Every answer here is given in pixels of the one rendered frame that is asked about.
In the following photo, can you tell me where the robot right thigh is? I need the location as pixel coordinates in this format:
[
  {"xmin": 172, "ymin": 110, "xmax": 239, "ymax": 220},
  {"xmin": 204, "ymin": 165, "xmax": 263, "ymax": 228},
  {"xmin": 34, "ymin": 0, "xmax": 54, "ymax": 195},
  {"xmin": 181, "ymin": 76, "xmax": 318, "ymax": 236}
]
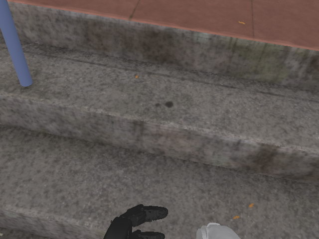
[{"xmin": 196, "ymin": 224, "xmax": 240, "ymax": 239}]

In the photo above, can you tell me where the right robot shin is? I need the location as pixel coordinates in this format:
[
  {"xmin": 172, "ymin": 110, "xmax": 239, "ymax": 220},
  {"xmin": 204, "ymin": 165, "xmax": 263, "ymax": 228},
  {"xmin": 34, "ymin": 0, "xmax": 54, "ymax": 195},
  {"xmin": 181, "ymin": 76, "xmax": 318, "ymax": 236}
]
[{"xmin": 207, "ymin": 222, "xmax": 220, "ymax": 227}]

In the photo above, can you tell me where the left robot hand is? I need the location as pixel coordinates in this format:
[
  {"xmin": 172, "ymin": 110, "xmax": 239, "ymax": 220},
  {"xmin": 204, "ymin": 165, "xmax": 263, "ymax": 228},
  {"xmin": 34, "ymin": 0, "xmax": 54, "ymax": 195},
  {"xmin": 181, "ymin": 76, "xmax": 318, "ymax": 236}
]
[{"xmin": 104, "ymin": 204, "xmax": 168, "ymax": 239}]

